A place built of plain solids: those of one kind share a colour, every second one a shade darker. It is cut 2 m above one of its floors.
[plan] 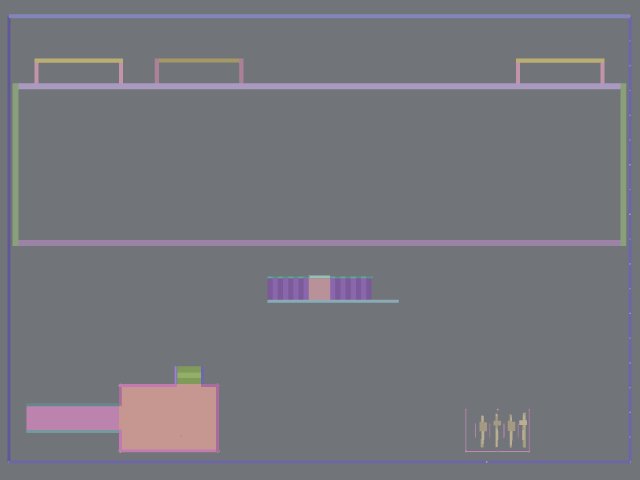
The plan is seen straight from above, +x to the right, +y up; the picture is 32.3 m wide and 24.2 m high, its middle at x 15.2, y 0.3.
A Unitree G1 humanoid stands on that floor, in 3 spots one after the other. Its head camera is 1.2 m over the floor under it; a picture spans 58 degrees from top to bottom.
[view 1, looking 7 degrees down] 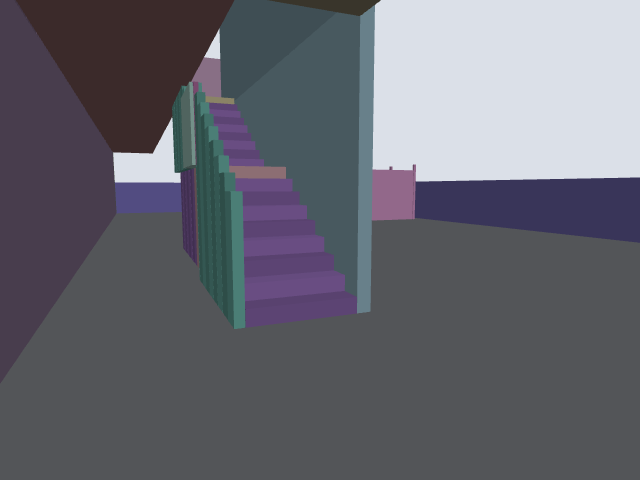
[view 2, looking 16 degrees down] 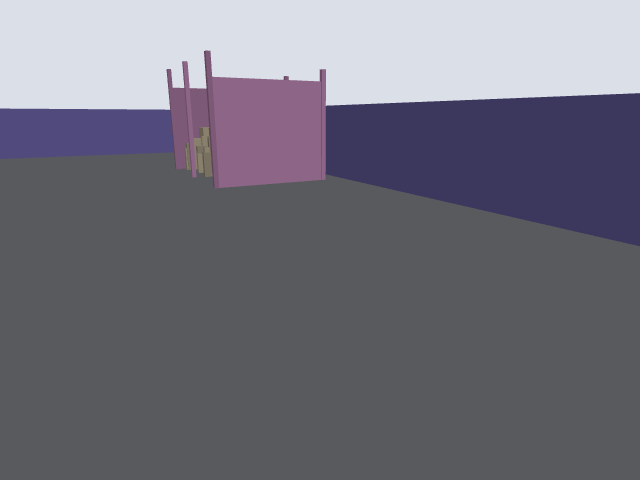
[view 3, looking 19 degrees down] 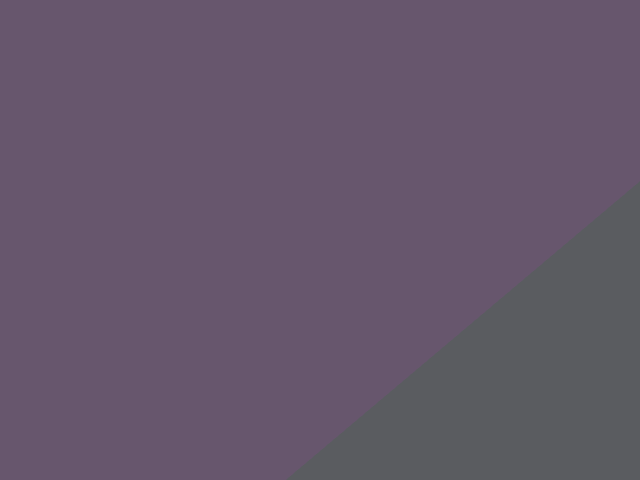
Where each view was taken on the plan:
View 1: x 9.00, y -0.82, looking -23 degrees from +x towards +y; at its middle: piece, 4.75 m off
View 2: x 15.17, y -6.21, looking -29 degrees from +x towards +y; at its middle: ground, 4.35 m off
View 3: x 15.17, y -0.82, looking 43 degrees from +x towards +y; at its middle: face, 1.27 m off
